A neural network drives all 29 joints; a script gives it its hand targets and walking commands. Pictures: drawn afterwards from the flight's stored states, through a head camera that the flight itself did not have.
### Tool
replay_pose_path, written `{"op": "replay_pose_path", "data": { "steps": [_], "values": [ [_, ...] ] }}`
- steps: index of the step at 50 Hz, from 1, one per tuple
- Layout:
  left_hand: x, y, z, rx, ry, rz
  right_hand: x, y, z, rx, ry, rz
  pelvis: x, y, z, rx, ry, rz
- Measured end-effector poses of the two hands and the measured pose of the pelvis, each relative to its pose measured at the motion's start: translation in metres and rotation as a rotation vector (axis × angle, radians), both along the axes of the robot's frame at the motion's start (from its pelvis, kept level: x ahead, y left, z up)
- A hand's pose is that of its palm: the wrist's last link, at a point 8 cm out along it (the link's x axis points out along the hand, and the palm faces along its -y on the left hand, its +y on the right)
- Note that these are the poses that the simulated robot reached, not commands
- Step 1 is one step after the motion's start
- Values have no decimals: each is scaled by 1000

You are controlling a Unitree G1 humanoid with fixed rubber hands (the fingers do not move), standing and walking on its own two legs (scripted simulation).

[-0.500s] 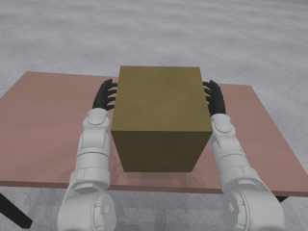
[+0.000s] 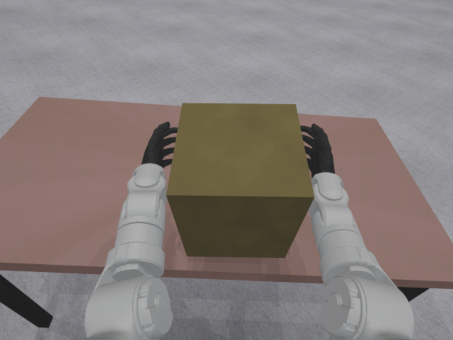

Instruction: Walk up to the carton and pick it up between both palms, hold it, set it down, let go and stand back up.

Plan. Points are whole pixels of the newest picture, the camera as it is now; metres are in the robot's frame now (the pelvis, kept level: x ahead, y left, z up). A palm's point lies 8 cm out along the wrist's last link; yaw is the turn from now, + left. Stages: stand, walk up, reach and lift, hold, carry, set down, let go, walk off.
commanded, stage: set down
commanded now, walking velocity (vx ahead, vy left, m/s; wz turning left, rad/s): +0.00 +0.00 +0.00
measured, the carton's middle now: (237, 186) +0.41 +0.01 +0.06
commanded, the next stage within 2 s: none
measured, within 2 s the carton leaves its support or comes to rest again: neither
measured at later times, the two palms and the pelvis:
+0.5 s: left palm (159, 170) +0.41 +0.16 +0.08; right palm (315, 174) +0.41 -0.14 +0.10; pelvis +0.01 +0.00 +0.00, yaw -1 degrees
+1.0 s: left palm (160, 178) +0.41 +0.16 +0.07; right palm (314, 182) +0.41 -0.14 +0.08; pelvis +0.00 +0.00 +0.00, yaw -1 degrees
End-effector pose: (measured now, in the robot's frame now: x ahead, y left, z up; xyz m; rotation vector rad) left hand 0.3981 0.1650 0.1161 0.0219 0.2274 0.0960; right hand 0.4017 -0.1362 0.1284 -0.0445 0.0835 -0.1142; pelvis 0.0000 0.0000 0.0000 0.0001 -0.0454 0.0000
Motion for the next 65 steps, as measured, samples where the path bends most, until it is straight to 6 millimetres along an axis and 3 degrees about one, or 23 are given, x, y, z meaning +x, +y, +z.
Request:
{"op": "replay_pose_path", "data": {
  "steps": [31,65],
  "values": [
    [18,-3,-36,-11,60,-9,15,-3,-33,-5,63,-8,10,0,-1,2,111,-17],
    [10,-1,-57,-14,75,-10,6,-1,-49,-21,84,-8,4,3,-1,0,137,-21]
  ]
}}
